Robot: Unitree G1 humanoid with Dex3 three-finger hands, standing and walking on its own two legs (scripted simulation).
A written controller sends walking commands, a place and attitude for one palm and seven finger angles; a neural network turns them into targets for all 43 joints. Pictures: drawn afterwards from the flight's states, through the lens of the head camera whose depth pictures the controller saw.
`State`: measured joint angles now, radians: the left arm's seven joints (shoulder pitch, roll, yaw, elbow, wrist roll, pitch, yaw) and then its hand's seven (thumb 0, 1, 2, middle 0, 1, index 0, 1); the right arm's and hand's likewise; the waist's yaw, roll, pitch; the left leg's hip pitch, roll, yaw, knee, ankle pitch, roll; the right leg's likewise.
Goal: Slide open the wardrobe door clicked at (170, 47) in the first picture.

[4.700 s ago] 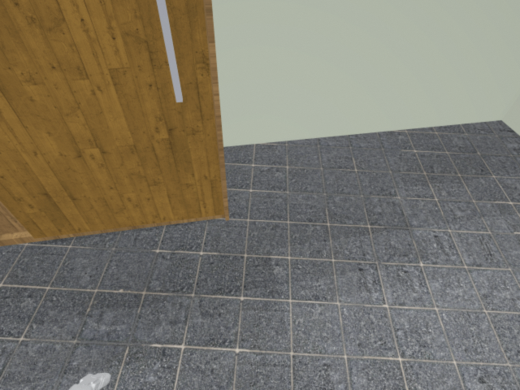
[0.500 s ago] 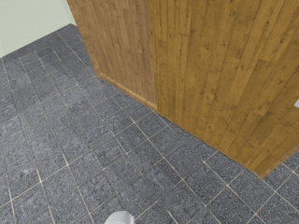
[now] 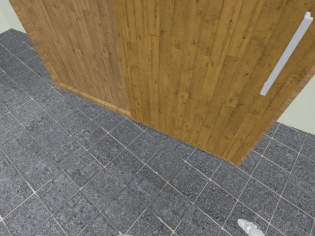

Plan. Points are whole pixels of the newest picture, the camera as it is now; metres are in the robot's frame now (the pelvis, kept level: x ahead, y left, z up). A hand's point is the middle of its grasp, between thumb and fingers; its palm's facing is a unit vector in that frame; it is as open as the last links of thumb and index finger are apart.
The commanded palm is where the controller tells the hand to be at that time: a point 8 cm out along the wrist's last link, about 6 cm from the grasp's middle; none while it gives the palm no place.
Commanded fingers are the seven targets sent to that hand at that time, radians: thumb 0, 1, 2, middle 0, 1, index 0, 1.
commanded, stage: turn to face it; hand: right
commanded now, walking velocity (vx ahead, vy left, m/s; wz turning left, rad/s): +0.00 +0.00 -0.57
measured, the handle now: (282, 59) +0.69 -0.36 +0.09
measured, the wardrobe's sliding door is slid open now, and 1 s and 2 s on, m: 0.00 0.00 0.00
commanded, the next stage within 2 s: take the last steps up to it in 0.40 s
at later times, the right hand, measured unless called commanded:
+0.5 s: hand out of the picture -0.08 -0.22 -0.19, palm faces +0.32 +0.91 -0.25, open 7.4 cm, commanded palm none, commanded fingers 0.00 -0.90 -0.90 0.20 0.30 0.20 0.30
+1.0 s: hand out of the picture +0.02 -0.21 -0.17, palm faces +0.34 +0.92 -0.20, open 7.4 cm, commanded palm none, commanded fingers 0.00 -0.90 -0.90 0.20 0.30 0.20 0.30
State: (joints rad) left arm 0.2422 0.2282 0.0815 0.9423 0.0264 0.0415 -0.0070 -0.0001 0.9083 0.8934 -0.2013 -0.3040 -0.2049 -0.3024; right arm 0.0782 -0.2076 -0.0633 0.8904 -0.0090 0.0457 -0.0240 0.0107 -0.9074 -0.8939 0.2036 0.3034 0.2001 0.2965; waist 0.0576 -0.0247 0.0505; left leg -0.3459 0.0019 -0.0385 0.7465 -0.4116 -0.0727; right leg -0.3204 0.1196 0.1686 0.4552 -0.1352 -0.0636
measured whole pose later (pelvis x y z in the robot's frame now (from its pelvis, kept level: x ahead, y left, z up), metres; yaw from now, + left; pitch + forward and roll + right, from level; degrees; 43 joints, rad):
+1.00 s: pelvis +0.01 -0.01 -0.01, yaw -20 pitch -2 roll +0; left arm 0.38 0.19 0.04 1.12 0.02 0.00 0.01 0.00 0.92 0.89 -0.20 -0.30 -0.20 -0.30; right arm 0.20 -0.16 -0.04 1.03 -0.03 -0.04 0.01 0.01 -0.91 -0.89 0.20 0.30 0.20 0.30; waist 0.02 -0.04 0.03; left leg -0.24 0.03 0.11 0.54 -0.26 0.02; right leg -0.18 -0.01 -0.01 0.68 -0.44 -0.02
